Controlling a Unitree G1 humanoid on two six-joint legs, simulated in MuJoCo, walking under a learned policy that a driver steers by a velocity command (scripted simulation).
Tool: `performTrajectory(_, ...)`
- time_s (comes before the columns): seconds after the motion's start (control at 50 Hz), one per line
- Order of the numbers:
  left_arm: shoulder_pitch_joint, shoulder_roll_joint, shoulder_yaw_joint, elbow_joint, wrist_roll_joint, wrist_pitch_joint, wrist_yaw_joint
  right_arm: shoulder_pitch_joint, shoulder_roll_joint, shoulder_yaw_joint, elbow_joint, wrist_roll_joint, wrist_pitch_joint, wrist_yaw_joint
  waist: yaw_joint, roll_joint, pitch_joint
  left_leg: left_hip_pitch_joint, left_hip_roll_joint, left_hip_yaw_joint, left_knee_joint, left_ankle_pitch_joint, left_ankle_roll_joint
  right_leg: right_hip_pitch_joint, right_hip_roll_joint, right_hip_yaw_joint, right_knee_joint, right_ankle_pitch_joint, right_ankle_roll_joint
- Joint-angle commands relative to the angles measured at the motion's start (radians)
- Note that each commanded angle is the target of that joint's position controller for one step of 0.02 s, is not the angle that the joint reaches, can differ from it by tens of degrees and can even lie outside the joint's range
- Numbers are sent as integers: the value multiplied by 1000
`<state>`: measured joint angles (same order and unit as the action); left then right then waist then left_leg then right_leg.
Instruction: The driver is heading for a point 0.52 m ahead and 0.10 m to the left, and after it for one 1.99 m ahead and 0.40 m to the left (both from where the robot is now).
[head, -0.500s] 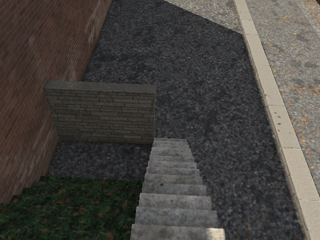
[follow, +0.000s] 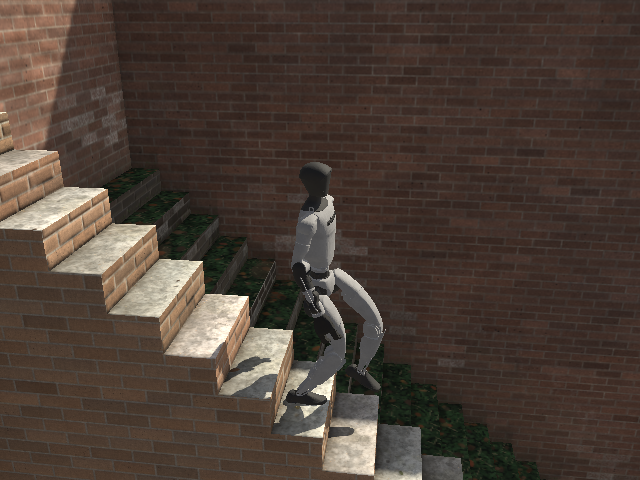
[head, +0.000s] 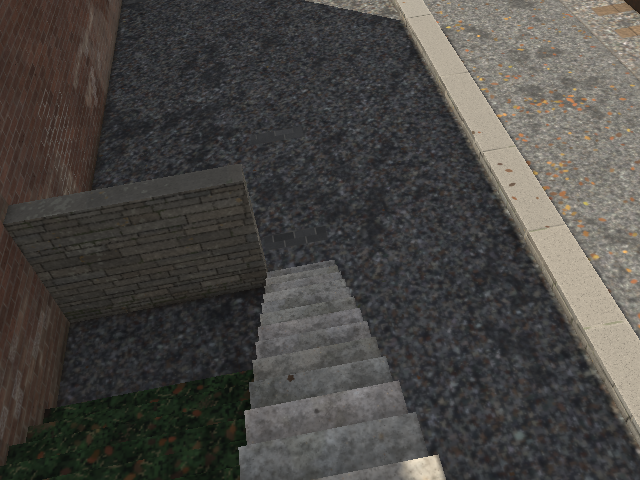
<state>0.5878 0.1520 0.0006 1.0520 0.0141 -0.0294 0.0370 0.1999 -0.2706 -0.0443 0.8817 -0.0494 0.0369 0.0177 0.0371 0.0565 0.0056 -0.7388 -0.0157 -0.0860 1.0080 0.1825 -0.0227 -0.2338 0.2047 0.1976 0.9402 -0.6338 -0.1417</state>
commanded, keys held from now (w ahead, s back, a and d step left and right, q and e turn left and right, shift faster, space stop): w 0.08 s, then w+q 0.88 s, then w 0.04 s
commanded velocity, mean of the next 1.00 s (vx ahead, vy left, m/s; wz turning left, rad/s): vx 0.50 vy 0.00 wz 0.32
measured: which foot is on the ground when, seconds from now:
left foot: up 0.00-0.20, down 0.22-0.58, up 0.60-0.92, down 0.94-1.00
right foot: down 0.00-0.20, up 0.22-0.52, down 0.54-0.94, up 0.96-1.00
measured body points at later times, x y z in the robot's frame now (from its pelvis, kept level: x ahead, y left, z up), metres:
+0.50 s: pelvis +0.22 +0.00 -0.20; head +0.18 +0.01 +0.25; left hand +0.34 +0.23 -0.32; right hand +0.10 -0.24 -0.34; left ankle +0.16 +0.09 -0.88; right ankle +0.29 -0.15 -0.83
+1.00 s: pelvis +0.38 +0.10 -0.34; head +0.37 +0.13 +0.11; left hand +0.25 +0.34 -0.50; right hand +0.57 -0.13 -0.44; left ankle +0.36 +0.15 -1.07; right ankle +0.33 -0.13 -0.83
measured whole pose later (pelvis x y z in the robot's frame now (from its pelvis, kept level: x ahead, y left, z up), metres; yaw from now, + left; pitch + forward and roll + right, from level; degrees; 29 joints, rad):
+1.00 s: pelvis +0.38 +0.10 -0.34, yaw +24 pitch -1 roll -5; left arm 0.39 0.28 0.06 1.00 0.07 -0.02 0.01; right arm 0.25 -0.29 -0.05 0.89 -0.01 -0.01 0.03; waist 0.03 0.02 0.02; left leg -0.29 -0.01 -0.02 0.67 -0.29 0.09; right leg -0.44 -0.14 -0.01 1.73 -0.72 0.05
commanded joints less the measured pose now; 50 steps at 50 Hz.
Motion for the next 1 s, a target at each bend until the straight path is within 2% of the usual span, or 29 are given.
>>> performTrajectory(0.02,-99,154,23,-96,7,-29,16,5,-49,0,-20,8,-36,31,-64,-143,58,187,-57,74,-123,210,18,-212,-142,281,-165,546,-11)
performTrajectory(0.1,-77,110,9,-81,18,-36,14,11,-57,0,7,-5,-79,21,-23,-178,118,213,-76,42,-183,150,39,-168,-116,275,-10,516,-30)
performTrajectory(0.14,-44,66,5,-74,33,-22,15,43,-51,10,15,25,-92,14,9,-113,181,214,-80,89,-483,56,49,-71,-75,188,66,665,-1)
performTrajectory(0.18,-114,139,24,-71,52,-9,-17,330,-81,-13,104,61,-81,-3,-122,-129,52,600,-29,75,-612,30,101,-112,-94,140,363,1022,20)
performTrajectory(0.2,-143,163,29,-68,21,-12,-23,509,-105,-24,166,46,-80,-6,-228,4,49,817,49,47,-757,198,190,-304,-42,36,804,874,85)
performTrajectory(0.22,-262,170,42,-104,17,-15,-22,635,-116,-27,193,86,-66,11,-314,123,8,988,197,-92,-650,395,291,-577,109,-147,1303,-132,120)
performTrajectory(0.24,-129,119,31,-182,-14,-27,-17,517,-84,18,159,70,-70,47,-53,109,4,1046,341,-275,-272,1052,289,-793,23,-153,1270,-204,120)
performTrajectory(0.26,-102,139,25,-185,21,-24,-25,530,-96,1,156,73,-69,47,-63,33,-97,1090,389,-369,-341,865,388,-829,-56,-132,1142,-77,124)
performTrajectory(0.28,-211,179,27,-169,45,-19,-23,507,-74,5,149,59,-78,44,-101,-67,-3,880,330,-376,-429,393,417,-830,-121,-106,967,29,114)
performTrajectory(0.3,-252,166,24,-172,57,-10,-25,451,-121,-11,137,50,-85,21,-76,-13,36,726,331,-493,-467,92,464,-814,-130,-100,894,-19,117)
performTrajectory(0.36,-398,126,14,-222,34,41,-17,323,-39,28,128,36,-100,-35,3,-65,151,196,182,-450,-469,-131,330,-571,-197,-120,385,523,206)
performTrajectory(0.4,-227,65,9,-133,19,35,-38,282,-130,5,108,42,-86,-35,30,14,27,-33,152,-344,-479,-92,268,-97,-202,-207,396,731,192)
performTrajectory(0.48,-474,142,24,-196,26,5,-46,354,-57,15,96,47,-48,-53,-90,-11,120,236,106,-460,-260,-432,283,-418,-214,-92,287,637,174)
performTrajectory(0.5,-392,116,7,-178,35,3,-58,299,-145,-8,69,46,-34,-49,-40,33,88,199,103,-427,-305,-251,282,-303,-168,-214,249,356,156)
performTrajectory(0.54,-161,103,-3,-101,27,-19,-55,249,-146,-23,63,49,-30,-59,26,65,109,25,50,-340,-178,-119,249,1,-171,-231,112,246,128)
performTrajectory(0.56,-31,136,12,-58,26,-32,-53,238,-131,-28,67,53,-36,-63,93,3,90,-51,-13,-275,13,-48,213,178,-201,-160,-30,303,101)
performTrajectory(0.58,83,284,56,-26,33,-43,-53,319,-70,-28,66,69,-44,-73,74,-267,52,-134,-141,-97,385,-295,121,271,-443,159,-225,590,0)
performTrajectory(0.6,113,298,62,-26,14,-43,-67,236,-103,-38,46,38,-56,-87,72,-229,70,-241,-123,-44,483,-751,111,237,-591,398,-361,862,-27)
performTrajectory(0.62,106,265,53,-24,18,-44,-70,172,-100,-45,33,16,-61,-86,58,-99,125,-302,-72,-64,497,-757,97,196,-624,400,-362,848,-54)
performTrajectory(0.64,11,259,63,-42,37,-38,-61,118,-86,-42,22,26,-60,-77,45,-134,108,-251,-20,-97,470,-654,98,99,-632,392,-395,687,-69)
performTrajectory(0.72,-247,102,33,-101,65,-42,-49,22,-80,-71,-28,41,-4,-38,-43,-159,144,-135,0,-122,404,-222,73,-189,-536,73,-207,173,1)
performTrajectory(0.78,-246,122,28,-100,40,-65,-43,-28,-36,-45,-92,15,6,-10,-80,-100,115,17,-10,-62,130,126,73,-331,-489,-73,-188,-14,109)
performTrajectory(0.82,-304,172,32,-89,32,-76,-50,9,-1,-21,-80,52,17,32,-106,-136,77,439,-13,86,-148,321,77,-485,-439,-234,-200,-79,147)
performTrajectory(0.86,-252,189,39,-68,45,-58,-43,46,-48,-27,-60,68,39,32,-82,-165,94,504,20,137,-287,314,84,-374,-454,-284,-111,8,149)
performTrajectory(0.9,-292,253,58,-73,54,-48,-61,391,-120,-63,79,62,45,4,-220,-140,-37,729,35,168,-164,304,122,-296,-454,-361,252,239,206)
performTrajectory(0.94,-190,284,94,-51,37,2,-25,314,-104,-56,60,-10,-20,-3,-195,83,99,749,98,28,-739,75,172,-261,-337,-353,751,176,166)
performTrajectory(0.96,-172,228,85,-104,43,9,-20,389,-197,-53,102,-6,-46,2,-147,336,123,889,113,38,-389,708,175,-584,-215,-356,1093,-259,165)
performTrajectory(0.98,-113,186,70,-154,69,16,-22,448,-247,-38,116,62,-55,2,-64,338,52,1003,179,-101,-240,986,152,-789,-254,-242,1027,-190,161)
performTrajectory(1.0,-125,244,94,-126,53,17,-15,482,-199,-24,108,82,-73,9,-95,175,3,935,217,-129,-337,656,118,-766,-254,-171,738,78,128)
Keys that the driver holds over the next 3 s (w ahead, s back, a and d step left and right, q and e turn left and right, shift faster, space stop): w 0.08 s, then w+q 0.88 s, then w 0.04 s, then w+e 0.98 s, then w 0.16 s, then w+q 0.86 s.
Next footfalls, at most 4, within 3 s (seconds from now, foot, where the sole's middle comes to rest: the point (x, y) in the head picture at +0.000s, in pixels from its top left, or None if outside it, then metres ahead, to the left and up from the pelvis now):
0.22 left None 0.20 0.09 -0.92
0.54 right None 0.30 -0.16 -0.92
0.94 left None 0.39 0.16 -1.11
1.48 right None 0.65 0.17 -1.31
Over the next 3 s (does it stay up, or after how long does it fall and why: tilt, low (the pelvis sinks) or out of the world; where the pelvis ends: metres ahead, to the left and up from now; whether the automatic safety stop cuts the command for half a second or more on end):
stays up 1.16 0.12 -0.93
